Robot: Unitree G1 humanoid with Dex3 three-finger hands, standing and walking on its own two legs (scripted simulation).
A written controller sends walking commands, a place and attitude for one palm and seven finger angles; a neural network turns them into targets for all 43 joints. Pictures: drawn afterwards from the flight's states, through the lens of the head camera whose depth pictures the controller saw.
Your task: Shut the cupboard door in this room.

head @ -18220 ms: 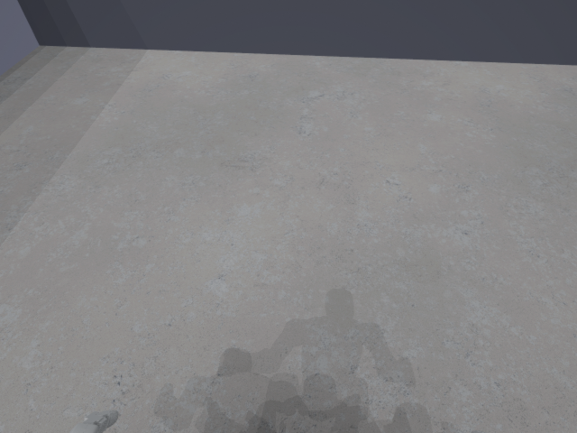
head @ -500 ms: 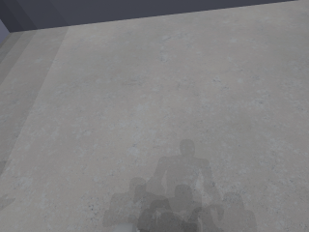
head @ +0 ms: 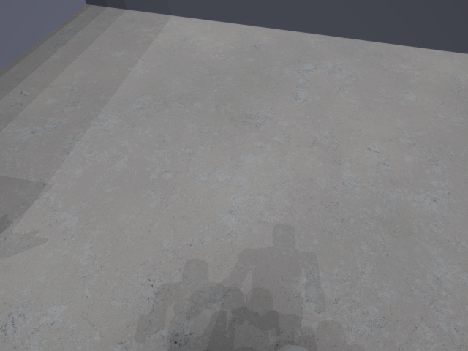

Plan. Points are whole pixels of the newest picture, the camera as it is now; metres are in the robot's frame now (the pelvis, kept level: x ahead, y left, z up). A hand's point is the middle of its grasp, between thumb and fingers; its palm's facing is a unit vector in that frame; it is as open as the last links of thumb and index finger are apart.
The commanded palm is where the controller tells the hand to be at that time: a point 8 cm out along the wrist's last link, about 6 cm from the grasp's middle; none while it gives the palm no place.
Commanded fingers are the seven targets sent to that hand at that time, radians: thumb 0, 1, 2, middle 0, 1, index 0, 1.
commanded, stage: turn or walk to find it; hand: left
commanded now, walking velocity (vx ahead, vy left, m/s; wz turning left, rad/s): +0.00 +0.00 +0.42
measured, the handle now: out of the picture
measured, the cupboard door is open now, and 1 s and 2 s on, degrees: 90 90 90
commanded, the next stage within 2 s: stand and wait in 0.26 s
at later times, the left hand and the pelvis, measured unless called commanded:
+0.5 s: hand out of the picture +0.01 +0.13 -0.15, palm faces +0.25 -0.93 -0.27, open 7.3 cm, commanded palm none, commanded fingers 0.00 0.90 0.90 -0.20 -0.30 -0.20 -0.30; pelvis -0.02 -0.07 +0.00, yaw +14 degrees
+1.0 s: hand out of the picture -0.12 +0.20 -0.17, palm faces +0.51 -0.83 -0.23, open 7.4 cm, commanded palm none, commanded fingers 0.00 0.90 0.90 -0.20 -0.30 -0.20 -0.30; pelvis -0.06 -0.02 +0.00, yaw +27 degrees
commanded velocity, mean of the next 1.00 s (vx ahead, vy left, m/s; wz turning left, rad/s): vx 0.00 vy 0.00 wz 0.47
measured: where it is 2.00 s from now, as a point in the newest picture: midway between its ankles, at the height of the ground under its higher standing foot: outside the picture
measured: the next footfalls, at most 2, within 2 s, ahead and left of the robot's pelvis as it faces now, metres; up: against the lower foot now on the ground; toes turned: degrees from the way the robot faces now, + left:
right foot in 0.22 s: +0.03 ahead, -0.15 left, +0.00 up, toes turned +2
left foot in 0.76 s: -0.07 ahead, +0.08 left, +0.00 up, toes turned +27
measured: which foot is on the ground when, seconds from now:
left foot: down 0.00-0.24, up 0.26-0.74, down 0.76-1.00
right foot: up 0.00-0.20, down 0.22-0.78, up 0.80-1.00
